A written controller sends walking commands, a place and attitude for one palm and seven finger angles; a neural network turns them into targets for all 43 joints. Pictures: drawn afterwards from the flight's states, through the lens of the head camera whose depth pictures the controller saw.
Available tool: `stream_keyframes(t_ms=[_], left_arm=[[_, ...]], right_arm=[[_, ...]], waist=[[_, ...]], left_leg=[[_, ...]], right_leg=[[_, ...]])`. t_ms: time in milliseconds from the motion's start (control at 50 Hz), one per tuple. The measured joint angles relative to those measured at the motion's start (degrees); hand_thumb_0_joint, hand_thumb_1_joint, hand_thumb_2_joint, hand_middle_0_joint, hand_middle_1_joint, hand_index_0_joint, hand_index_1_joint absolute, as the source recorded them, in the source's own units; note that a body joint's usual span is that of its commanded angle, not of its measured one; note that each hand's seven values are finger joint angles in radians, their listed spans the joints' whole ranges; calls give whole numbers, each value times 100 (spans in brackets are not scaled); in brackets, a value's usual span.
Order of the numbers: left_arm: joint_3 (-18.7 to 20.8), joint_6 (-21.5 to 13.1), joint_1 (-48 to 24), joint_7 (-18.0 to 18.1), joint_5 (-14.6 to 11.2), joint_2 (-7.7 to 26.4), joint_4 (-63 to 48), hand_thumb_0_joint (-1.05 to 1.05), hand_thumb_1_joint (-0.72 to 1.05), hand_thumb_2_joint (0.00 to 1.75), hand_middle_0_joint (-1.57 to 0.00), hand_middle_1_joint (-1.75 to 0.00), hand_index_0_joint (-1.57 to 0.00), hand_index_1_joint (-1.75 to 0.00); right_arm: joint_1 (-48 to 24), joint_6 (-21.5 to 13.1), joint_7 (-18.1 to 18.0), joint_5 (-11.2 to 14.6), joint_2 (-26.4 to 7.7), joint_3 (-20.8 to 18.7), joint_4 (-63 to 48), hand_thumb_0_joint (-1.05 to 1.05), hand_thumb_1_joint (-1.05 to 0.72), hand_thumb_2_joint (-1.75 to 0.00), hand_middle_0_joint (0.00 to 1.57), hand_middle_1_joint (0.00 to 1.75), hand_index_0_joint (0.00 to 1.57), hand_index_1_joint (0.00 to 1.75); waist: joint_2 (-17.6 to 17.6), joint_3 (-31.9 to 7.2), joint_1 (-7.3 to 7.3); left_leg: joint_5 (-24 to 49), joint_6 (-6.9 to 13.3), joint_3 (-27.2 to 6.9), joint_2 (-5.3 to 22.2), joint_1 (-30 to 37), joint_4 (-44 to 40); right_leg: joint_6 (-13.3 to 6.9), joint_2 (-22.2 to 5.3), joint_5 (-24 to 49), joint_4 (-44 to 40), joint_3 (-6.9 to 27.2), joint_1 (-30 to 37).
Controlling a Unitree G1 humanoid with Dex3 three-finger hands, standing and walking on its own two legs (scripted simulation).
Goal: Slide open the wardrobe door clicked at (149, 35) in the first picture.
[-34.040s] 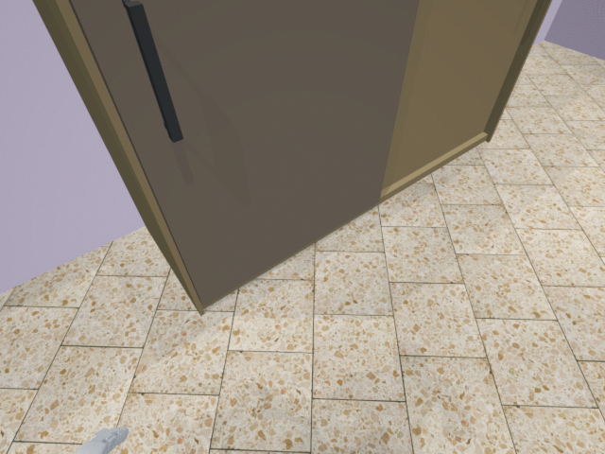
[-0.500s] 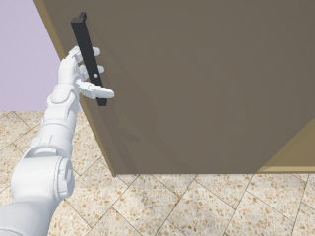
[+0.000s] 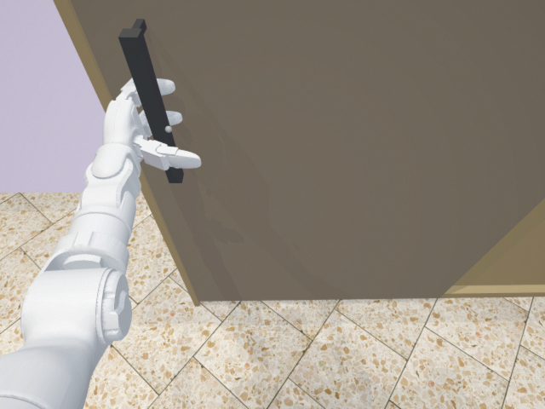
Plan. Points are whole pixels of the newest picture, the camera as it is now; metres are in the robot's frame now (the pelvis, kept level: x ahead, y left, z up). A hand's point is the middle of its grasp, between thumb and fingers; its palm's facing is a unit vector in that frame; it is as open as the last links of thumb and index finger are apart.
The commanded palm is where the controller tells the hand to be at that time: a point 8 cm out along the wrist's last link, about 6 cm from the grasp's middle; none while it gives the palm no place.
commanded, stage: slide the fingers in behind the handle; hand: left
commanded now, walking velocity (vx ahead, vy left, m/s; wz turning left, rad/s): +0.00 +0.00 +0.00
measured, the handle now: (160, 112) +0.54 +0.16 +0.15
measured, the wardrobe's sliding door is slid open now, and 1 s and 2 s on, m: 0.00 0.00 0.00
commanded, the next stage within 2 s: grip the handle and tug to test in 0.12 s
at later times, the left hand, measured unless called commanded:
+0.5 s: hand (169, 129) +0.48 +0.14 +0.16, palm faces +0.01 -1.00 -0.01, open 12.3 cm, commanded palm +0.45 +0.19 +0.15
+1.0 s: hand (166, 128) +0.48 +0.14 +0.16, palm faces -0.01 -1.00 +0.01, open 5.8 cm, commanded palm +0.46 +0.20 +0.15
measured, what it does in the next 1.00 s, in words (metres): stands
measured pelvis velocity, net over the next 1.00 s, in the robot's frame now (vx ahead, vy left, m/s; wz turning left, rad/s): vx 0.01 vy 0.00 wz -0.01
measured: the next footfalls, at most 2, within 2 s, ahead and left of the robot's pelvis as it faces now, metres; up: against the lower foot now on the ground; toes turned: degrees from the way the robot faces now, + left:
none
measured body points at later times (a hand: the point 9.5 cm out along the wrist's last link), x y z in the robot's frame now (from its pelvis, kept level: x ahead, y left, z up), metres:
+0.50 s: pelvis +0.01 +0.00 +0.00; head +0.04 +0.00 +0.45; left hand +0.48 +0.19 +0.16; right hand +0.06 -0.26 -0.12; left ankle +0.02 +0.10 -0.73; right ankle -0.01 -0.10 -0.73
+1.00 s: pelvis +0.01 +0.00 +0.00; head +0.04 +0.00 +0.45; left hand +0.48 +0.19 +0.16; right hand +0.06 -0.27 -0.12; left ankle +0.02 +0.10 -0.73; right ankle -0.01 -0.10 -0.73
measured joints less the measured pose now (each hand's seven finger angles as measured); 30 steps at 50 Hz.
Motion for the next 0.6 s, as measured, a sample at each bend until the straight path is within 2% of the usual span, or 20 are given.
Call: stream_keyframes(t_ms=[340, 440, 600], left_arm=[[-215, 63, 142, 240, -26, -175, -268, -1, -46, 32, -29, -121, -26, -120], [-195, 128, 200, 215, -44, -208, -343, -1, -32, 38, -28, -123, -27, -122], [-90, 174, 348, 73, -26, -171, -479, -1, 0, 52, -33, -127, -33, -127]], right_arm=[[-39, -26, 53, -10, 21, -40, 4, 1, -90, -90, 20, 30, 20, 30], [-61, 6, 53, -4, 44, -24, 29, 1, -90, -90, 20, 30, 20, 30], [-108, 64, 23, 9, 40, -16, -52, 1, -90, -90, 20, 30, 20, 30]], waist=[[35, -34, 72], [16, -42, 98], [-8, -58, 101]], left_leg=[[-62, 25, 7, -46, 36, 19], [-75, 22, 6, -42, 109, -15], [-68, 7, 14, -19, 210, -82]], right_leg=[[35, -44, -69, 28, 11, 37], [29, -37, -78, -12, 13, 111], [11, -11, -57, -94, 27, 211]])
